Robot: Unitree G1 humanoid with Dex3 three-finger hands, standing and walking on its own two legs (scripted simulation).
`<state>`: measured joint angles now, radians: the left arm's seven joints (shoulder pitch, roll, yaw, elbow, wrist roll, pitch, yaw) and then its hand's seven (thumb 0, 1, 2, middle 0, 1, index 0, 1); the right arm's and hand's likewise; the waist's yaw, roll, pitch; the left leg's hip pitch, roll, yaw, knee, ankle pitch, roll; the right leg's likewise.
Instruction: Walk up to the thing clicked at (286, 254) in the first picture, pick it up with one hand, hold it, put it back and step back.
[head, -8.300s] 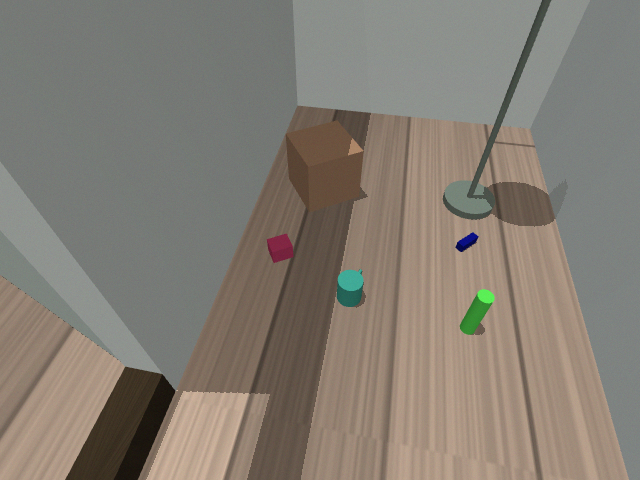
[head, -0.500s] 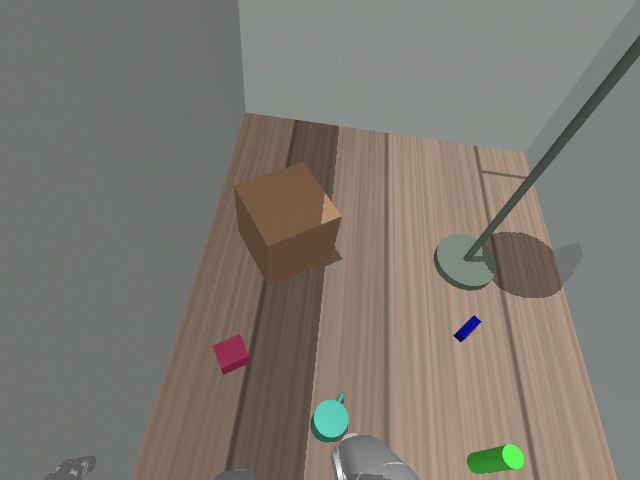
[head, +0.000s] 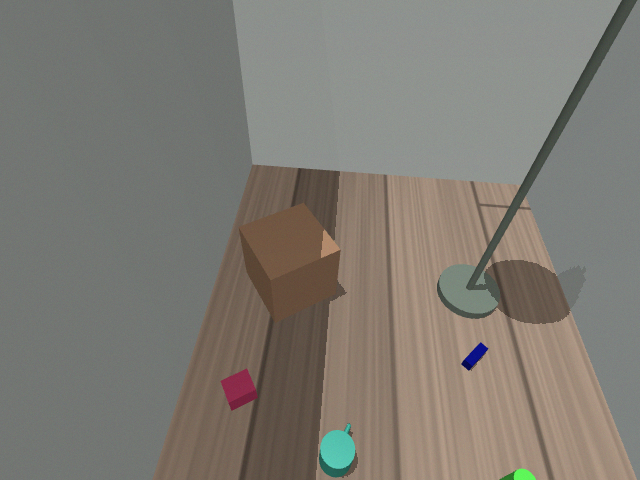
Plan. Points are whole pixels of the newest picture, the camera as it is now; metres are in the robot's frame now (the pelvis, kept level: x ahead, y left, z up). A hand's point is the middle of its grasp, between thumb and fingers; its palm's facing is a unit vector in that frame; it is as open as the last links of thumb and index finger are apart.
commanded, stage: walk up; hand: left
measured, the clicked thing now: (239, 389) +0.50 +0.23 -0.73
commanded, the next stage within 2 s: stand in 1.30 s
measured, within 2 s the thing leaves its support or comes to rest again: neither
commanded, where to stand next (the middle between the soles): +0.10 -0.02 m, yaw +1 degrees
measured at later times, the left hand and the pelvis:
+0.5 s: hand out of the picture +0.11 +0.24 -0.13, palm faces +0.01 -0.94 -0.35, open 7.4 cm; pelvis +0.02 -0.02 +0.01, yaw +0 degrees
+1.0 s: hand out of the picture +0.10 +0.24 -0.14, palm faces +0.00 -0.95 -0.32, open 7.4 cm; pelvis +0.02 -0.01 +0.02, yaw +0 degrees
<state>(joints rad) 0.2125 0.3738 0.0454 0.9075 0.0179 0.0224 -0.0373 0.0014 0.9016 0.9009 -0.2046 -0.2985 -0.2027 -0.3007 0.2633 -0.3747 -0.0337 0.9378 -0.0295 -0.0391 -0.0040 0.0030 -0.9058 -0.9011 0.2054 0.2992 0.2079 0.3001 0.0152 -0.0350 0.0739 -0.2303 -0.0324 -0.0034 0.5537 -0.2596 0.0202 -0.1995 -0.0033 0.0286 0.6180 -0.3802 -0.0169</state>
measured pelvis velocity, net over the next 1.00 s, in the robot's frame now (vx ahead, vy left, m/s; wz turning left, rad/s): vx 0.02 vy -0.01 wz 0.00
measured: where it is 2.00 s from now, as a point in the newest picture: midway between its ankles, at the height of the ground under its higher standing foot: outside the picture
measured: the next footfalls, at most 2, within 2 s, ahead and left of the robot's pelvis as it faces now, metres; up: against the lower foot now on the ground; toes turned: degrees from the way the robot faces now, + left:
none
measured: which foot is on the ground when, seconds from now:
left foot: down 0.00-1.00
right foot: down 0.00-1.00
